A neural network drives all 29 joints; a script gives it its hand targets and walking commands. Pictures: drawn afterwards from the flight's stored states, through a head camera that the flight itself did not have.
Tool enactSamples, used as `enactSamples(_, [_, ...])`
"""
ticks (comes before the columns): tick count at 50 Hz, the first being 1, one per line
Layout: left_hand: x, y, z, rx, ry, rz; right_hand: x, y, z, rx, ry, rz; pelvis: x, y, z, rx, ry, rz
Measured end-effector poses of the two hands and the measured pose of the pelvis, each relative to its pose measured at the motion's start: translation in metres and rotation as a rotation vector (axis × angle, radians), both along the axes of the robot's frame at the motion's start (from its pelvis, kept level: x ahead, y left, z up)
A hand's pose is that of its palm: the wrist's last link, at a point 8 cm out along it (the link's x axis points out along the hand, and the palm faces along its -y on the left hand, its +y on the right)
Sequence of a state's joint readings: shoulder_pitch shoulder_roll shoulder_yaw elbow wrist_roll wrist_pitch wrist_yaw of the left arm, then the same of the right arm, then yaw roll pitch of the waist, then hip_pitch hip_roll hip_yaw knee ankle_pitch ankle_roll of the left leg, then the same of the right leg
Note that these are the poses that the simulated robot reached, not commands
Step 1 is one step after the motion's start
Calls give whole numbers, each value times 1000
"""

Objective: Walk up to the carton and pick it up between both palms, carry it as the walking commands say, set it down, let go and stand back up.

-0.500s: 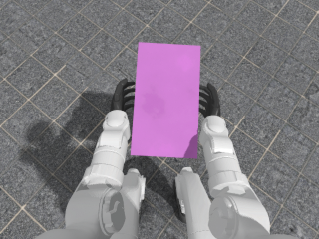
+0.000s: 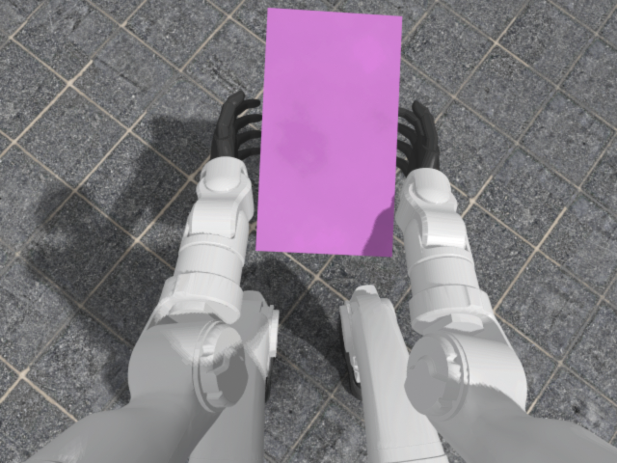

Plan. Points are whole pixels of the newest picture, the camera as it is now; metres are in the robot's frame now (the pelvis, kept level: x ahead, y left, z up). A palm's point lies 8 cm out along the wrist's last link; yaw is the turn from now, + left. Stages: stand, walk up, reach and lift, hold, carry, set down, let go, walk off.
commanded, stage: set down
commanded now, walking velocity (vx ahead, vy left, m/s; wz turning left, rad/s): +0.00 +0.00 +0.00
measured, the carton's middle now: (322, 159) +0.48 -0.03 -0.16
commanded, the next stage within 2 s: none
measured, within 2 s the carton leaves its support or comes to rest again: neither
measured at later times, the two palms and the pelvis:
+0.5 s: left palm (242, 157) +0.49 +0.09 -0.17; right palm (402, 168) +0.47 -0.15 -0.17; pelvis -0.01 -0.01 -0.07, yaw +0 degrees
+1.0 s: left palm (250, 156) +0.52 +0.08 -0.26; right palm (387, 168) +0.50 -0.15 -0.26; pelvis -0.01 +0.00 -0.13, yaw +0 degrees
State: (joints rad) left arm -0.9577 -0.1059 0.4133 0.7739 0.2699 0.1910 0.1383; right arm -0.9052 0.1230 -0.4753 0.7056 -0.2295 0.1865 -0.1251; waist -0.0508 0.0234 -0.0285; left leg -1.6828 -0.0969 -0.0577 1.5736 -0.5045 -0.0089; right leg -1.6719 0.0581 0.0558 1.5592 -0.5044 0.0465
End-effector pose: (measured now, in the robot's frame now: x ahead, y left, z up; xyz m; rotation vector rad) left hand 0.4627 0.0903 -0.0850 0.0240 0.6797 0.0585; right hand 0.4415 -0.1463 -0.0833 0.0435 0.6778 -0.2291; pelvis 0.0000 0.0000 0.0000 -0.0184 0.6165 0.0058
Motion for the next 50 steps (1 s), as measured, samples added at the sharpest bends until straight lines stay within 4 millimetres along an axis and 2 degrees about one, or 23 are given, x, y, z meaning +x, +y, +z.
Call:
enactSamples(26, [32,-5,-90,12,11,-20,29,-5,-91,-3,12,-1,-11,-5,-71,3,68,-3])
enactSamples(50, [61,-7,-173,19,27,-40,55,-6,-174,-12,30,2,-14,-2,-127,-4,91,-2])
